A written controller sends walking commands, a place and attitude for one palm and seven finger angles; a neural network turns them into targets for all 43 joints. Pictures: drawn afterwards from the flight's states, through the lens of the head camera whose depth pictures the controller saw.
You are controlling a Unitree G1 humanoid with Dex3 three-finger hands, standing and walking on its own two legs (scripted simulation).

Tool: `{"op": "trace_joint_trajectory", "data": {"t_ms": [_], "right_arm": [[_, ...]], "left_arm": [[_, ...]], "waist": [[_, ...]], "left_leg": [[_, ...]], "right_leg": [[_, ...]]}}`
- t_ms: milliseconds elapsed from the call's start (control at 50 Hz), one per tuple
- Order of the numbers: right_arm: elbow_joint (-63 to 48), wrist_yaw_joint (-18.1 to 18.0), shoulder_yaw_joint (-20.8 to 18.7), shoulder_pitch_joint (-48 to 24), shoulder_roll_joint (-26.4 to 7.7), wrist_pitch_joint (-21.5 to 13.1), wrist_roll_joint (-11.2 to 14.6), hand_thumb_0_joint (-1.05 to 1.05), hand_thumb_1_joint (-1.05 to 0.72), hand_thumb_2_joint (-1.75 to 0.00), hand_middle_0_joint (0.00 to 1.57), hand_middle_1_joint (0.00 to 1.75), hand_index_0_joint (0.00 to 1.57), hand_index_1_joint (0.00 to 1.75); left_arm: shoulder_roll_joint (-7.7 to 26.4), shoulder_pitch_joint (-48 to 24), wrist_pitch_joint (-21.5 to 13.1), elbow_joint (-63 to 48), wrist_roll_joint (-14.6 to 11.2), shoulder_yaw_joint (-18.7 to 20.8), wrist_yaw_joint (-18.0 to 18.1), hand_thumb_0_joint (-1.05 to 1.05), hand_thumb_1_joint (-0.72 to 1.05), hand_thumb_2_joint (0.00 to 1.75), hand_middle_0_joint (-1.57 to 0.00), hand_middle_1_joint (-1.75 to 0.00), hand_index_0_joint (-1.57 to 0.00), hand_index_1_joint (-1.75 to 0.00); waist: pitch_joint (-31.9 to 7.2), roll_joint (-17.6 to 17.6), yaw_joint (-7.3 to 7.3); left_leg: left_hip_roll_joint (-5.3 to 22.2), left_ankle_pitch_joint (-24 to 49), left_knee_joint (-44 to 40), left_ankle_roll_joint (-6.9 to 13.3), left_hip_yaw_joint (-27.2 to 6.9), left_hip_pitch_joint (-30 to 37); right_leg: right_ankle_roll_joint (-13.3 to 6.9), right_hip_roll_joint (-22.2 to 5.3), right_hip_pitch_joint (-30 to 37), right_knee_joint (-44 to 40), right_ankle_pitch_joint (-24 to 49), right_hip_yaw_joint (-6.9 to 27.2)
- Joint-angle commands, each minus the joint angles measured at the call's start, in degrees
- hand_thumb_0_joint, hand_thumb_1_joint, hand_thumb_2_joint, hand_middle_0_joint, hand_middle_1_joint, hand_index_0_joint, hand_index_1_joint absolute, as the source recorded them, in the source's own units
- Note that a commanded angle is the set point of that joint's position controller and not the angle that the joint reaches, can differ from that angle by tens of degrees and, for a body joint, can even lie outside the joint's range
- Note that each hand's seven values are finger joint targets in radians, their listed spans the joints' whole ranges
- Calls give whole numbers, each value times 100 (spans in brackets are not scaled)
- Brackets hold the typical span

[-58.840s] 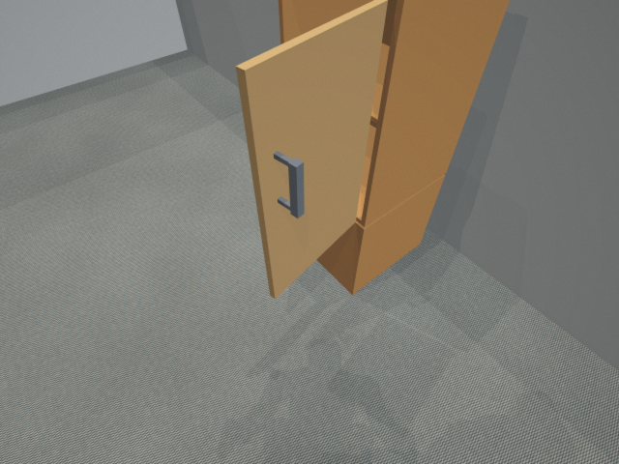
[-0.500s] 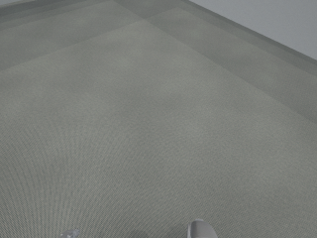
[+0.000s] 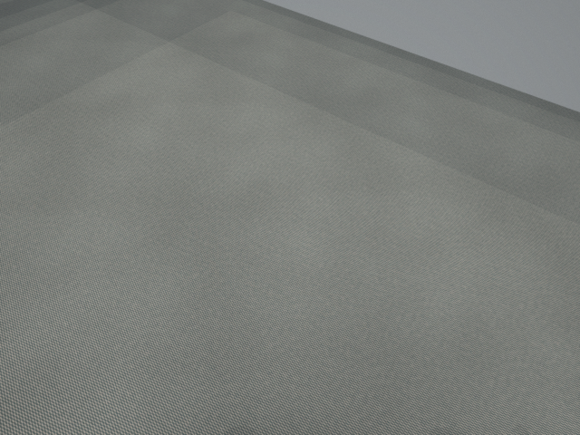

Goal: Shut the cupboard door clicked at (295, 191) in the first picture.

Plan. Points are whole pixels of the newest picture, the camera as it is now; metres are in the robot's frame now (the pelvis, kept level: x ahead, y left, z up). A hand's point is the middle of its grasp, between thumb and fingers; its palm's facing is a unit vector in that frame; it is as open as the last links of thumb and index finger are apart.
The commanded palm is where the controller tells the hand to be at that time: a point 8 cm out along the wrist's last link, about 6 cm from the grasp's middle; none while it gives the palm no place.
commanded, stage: turn to face it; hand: left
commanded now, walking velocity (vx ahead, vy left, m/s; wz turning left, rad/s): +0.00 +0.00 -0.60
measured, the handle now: out of the picture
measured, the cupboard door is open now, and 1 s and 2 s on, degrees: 30 30 30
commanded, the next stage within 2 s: none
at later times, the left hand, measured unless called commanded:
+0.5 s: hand (197, 395) +0.19 +0.16 -0.15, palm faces -0.30 -0.91 -0.28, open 7.3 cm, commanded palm none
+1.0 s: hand (231, 348) +0.27 +0.12 -0.15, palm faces -0.59 -0.78 -0.21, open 7.3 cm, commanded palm none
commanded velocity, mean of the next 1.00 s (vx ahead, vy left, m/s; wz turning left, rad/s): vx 0.00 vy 0.00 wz -0.60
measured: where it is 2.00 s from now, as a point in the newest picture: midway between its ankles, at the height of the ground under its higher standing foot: outside the picture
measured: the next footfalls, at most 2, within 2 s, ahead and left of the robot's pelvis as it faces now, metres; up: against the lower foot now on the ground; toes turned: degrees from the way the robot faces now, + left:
right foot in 0.36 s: +0.02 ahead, -0.13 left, +0.00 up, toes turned -19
left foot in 0.70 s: +0.14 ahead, +0.10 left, +0.00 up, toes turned -23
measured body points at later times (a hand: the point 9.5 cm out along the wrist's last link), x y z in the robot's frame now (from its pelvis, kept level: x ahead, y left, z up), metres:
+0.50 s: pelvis +0.02 -0.01 +0.00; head +0.07 -0.04 +0.45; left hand +0.21 +0.20 -0.13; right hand +0.00 -0.29 -0.15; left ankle +0.03 +0.13 -0.66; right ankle -0.01 -0.12 -0.73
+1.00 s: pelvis +0.05 +0.01 +0.01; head +0.11 -0.01 +0.45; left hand +0.30 +0.16 -0.14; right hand -0.06 -0.22 -0.13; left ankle +0.11 +0.12 -0.73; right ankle -0.04 -0.09 -0.69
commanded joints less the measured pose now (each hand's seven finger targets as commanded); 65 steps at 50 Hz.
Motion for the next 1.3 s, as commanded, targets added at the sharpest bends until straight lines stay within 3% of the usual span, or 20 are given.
{"op": "trace_joint_trajectory", "data": {"t_ms": [0, 60, 140, 280, 320, 340, 360, 440, 640, 680, 700, 800, 940, 1000, 1020, 1040, 1060, 1100, 1140, 1280], "right_arm": [[-362, -123, -292, 757, -1429, -140, -149, 0, -90, -90, 20, 30, 20, 30], [-507, -136, -193, 131, -1131, -161, -166, 0, -90, -90, 20, 30, 20, 30], [-432, -128, -217, 331, -1145, -138, -160, 0, -90, -90, 20, 30, 20, 30], [-403, -29, -323, 279, -1373, -70, -132, 0, -90, -90, 20, 30, 20, 30], [-555, 38, -302, 160, -1176, -60, -19, 0, -90, -90, 20, 30, 20, 30], [-873, 68, -185, -160, -720, -52, -10, 0, -90, -90, 20, 30, 20, 30], [-937, -14, -151, -425, -839, 36, -23, 0, -90, -90, 20, 30, 20, 30], [-653, 16, -165, -174, -862, 65, -44, 0, -90, -90, 20, 30, 20, 30], [-562, -19, -148, 510, -790, -76, 4, 0, -90, -90, 20, 30, 20, 30], [-581, -68, -295, 757, -1723, -172, -130, 0, -90, -90, 20, 30, 20, 30], [-616, -91, -283, 796, -1768, -155, -155, 0, -90, -90, 20, 30, 20, 30], [-662, -130, -166, 329, -1281, -157, -163, 0, -90, -90, 20, 30, 20, 30], [-475, -45, -292, 548, -1425, -86, -149, 0, -90, -90, 20, 30, 20, 30], [-485, -8, -329, 352, -1473, -51, -102, 0, -90, -90, 20, 30, 20, 30], [-555, 33, -323, 272, -1320, -47, -47, 0, -90, -90, 20, 30, 20, 30], [-842, 69, -189, 57, -794, -37, -29, 0, -90, -90, 20, 30, 20, 30], [-954, 20, -155, -186, -915, 42, -29, 0, -90, -90, 20, 30, 20, 30], [-858, -42, -175, -299, -961, 64, -27, 0, -90, -90, 20, 30, 20, 30], [-662, 22, -175, -59, -939, 61, -47, 0, -90, -90, 20, 30, 20, 30], [-722, 28, -141, 92, -744, 6, -11, 0, -90, -90, 20, 30, 20, 30]], "left_arm": [[628, -464, -115, -831, -48, 126, -86, 0, 90, 90, -20, -30, -20, -30], [717, -402, -59, -655, -11, 169, -192, 0, 90, 90, -20, -30, -20, -30], [577, -531, -32, -732, -31, 57, -239, 0, 90, 90, -20, -30, -20, -30], [679, -466, -103, -820, -20, 44, -239, 0, 90, 90, -20, -30, -20, -30], [1297, 365, -217, -586, 26, 163, -167, 0, 90, 90, -20, -30, -20, -30], [1845, 694, -278, -508, 33, 280, -70, 0, 90, 90, -20, -30, -20, -30], [1867, 807, -237, -482, -48, 279, 14, 0, 90, 90, -20, -30, -20, -30], [1314, -370, -186, -860, -11, 147, 94, 0, 90, 90, -20, -30, -20, -30], [1343, -570, -103, -860, -27, 198, -19, 0, 90, 90, -20, -30, -20, -30], [730, -353, -59, -1049, -121, 82, -97, 0, 90, 90, -20, -30, -20, -30], [894, -538, -66, -1098, -43, 79, -122, 0, 90, 90, -20, -30, -20, -30], [737, -602, -11, -905, -50, 72, -258, 0, 90, 90, -20, -30, -20, -30], [644, -839, -43, -959, -34, 8, -277, 0, 90, 90, -20, -30, -20, -30], [796, -343, -98, -802, -28, 60, -246, 0, 90, 90, -20, -30, -20, -30], [1165, 117, -152, -668, 1, 126, -200, 0, 90, 90, -20, -30, -20, -30], [1785, 415, -242, -574, 44, 247, -106, 0, 90, 90, -20, -30, -20, -30], [1929, 648, -222, -502, -58, 226, -41, 0, 90, 90, -20, -30, -20, -30], [1605, 59, -194, -659, -38, 200, 55, 0, 90, 90, -20, -30, -20, -30], [1347, -465, -177, -834, -26, 125, 63, 0, 90, 90, -20, -30, -20, -30], [1496, -437, -156, -840, 34, 186, 8, 0, 90, 90, -20, -30, -20, -30]], "waist": [[-411, 1581, -371], [-238, 1045, -39], [-437, 1131, -171], [-589, 1278, -90], [-1108, -94, 332], [-964, -1472, 500], [-822, -1029, 566], [-733, -766, -1], [-740, -692, -270], [-863, 1816, -275], [-698, 1629, -368], [-671, 1204, -123], [-666, 1467, -294], [-732, 1082, 29], [-937, 327, 258], [-882, -1501, 425], [-775, -1118, 530], [-524, -1546, 255], [-640, -928, -40], [-634, -818, -62]], "left_leg": [[2516, 285, -2150, 1148, -2264, 942], [1955, 2407, -1587, 1097, -924, 907], [1694, 3484, -1122, 927, 60, 1443], [1749, 3345, -412, 597, 524, 1269], [1157, 1908, 1313, 45, 1043, -27], [239, -1612, 2741, -242, 1027, -1594], [339, -1795, 3326, -203, 87, -1839], [455, -627, 3214, -304, -71, -1416], [2, 465, -574, -190, 160, 570], [2112, 1168, -1754, 675, -1944, 1579], [2645, 1473, -1831, 1116, -2213, 1126], [1727, 3574, -1131, 921, -230, 1429], [1894, 3294, -821, 810, 312, 1359], [1695, 2441, -90, 393, 626, 732], [1407, 1531, 784, 90, 892, 52], [469, -1475, 2205, -255, 1161, -1602], [379, -1837, 2975, -244, 322, -1735], [477, -1254, 3520, -254, -153, -2109], [505, -606, 3204, -324, -36, -1575], [88, -490, 1043, -282, 217, -569]], "right_leg": [[54, -51, -1347, 2062, -2076, -341], [193, -387, -1339, 3205, -1663, -398], [225, -417, -898, 2208, -1419, -825], [19, -259, 309, 376, -655, -1145], [-365, -1086, 2231, -759, 1483, -163], [-1112, -2466, 2644, -867, 3656, 1683], [-1473, -2613, 2279, -835, 3673, 1671], [-1141, -1717, 1411, -817, 2235, 844], [-633, -1132, 309, -280, 1160, 1214], [16, 110, -1167, 1561, -1687, -99], [82, -86, -1190, 2782, -2455, -250], [276, -444, -1093, 3154, -1747, -585], [130, -304, -156, 1307, -1465, -1072], [-21, -230, 1033, -302, -140, -1155], [-233, -808, 1948, -831, 661, -477], [-879, -2268, 2700, -1052, 2526, 1515], [-1332, -2660, 2083, -978, 3076, 1658], [-1313, -2168, 1771, -1071, 2247, 1558], [-1090, -1694, 1436, -885, 2063, 803], [-1063, -1506, 874, -698, 1694, 1177]]}}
